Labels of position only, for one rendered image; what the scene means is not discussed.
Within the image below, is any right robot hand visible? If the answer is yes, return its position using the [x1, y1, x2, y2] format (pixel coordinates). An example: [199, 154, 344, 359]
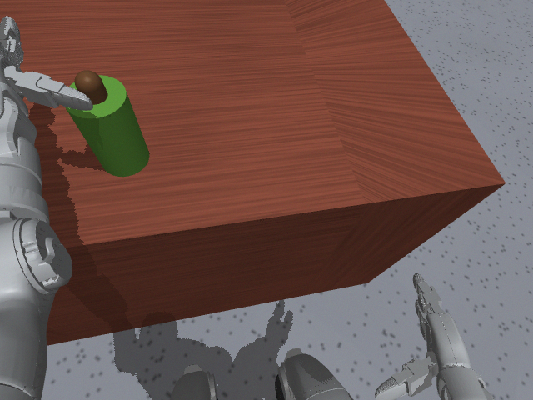
[375, 273, 471, 400]

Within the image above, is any left robot hand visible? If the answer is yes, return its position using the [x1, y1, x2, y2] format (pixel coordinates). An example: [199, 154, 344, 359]
[0, 16, 93, 111]

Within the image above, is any bottle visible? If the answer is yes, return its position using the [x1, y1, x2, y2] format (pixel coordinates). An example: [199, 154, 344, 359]
[66, 70, 149, 177]

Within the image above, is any right robot arm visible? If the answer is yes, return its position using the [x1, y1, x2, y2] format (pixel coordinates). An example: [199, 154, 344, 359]
[436, 367, 495, 400]

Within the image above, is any left robot arm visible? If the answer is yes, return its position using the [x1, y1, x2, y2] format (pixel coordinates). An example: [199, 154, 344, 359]
[0, 82, 72, 400]

